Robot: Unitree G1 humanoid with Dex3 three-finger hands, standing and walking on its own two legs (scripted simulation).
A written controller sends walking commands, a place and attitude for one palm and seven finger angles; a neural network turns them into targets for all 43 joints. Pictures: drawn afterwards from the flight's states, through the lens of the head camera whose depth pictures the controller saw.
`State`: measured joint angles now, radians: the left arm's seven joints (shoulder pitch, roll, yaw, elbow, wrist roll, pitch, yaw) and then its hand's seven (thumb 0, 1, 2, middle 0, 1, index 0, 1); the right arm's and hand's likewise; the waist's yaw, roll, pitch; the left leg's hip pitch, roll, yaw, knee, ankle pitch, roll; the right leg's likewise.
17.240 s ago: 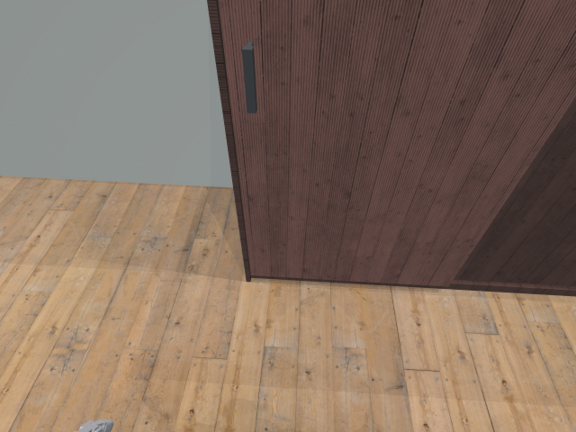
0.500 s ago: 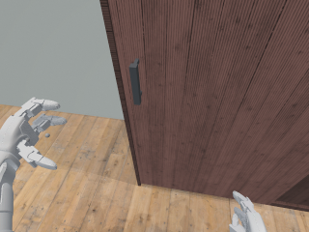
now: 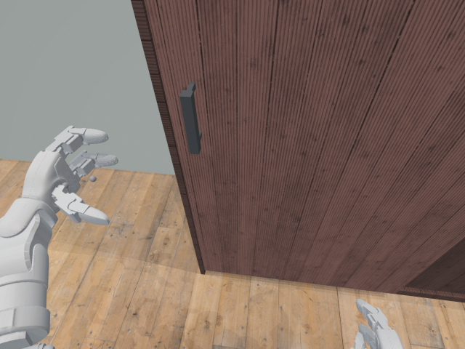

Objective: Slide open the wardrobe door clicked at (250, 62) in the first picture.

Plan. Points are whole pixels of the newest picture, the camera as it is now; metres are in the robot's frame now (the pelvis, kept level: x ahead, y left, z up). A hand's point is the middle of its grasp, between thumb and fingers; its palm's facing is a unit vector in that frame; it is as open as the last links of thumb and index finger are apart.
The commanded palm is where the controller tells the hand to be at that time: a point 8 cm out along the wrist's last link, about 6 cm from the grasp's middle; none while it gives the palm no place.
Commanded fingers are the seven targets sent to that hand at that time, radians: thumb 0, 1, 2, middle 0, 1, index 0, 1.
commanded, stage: move the hooked fingers beside the handle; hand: left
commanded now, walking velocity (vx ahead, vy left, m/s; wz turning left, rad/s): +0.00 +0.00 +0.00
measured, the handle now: (193, 119) +0.51 +0.12 +0.13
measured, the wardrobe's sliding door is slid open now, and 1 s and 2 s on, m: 0.00 0.00 0.00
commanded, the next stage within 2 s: feel for the door with the fingertips in 1.82 s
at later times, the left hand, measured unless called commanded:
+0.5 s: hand (124, 154) +0.39 +0.22 +0.13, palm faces -0.06 -1.00 -0.01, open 14.0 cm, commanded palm +0.37 +0.27 +0.14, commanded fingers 0.00 -0.50 0.30 -0.30 -1.20 -0.30 -1.20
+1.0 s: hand (155, 132) +0.46 +0.18 +0.13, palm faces -0.07 -1.00 -0.01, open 14.0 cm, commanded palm +0.44 +0.23 +0.13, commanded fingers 0.00 -0.50 0.30 -0.30 -1.20 -0.30 -1.20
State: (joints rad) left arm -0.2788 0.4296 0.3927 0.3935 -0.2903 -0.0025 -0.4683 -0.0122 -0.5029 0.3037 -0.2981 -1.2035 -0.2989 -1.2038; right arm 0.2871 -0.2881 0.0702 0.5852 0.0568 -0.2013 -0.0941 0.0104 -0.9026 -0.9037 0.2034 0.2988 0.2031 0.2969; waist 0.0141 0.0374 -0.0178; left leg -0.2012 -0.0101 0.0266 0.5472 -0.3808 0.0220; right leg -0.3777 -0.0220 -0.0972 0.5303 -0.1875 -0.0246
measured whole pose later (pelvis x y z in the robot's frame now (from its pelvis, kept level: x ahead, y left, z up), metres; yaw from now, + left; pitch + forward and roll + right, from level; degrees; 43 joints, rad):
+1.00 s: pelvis +0.00 +0.00 -0.01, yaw -1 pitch +9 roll +0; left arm -0.77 0.43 0.34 0.95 -0.16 -0.18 -0.32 -0.01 -0.50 0.30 -0.30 -1.20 -0.30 -1.20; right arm 0.37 -0.29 0.05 0.63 0.04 -0.08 -0.06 0.01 -0.90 -0.90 0.20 0.30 0.20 0.30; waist -0.08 0.02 -0.04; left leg -0.36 -0.01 0.05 0.61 -0.40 0.03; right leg -0.54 -0.02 -0.07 0.58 -0.19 -0.02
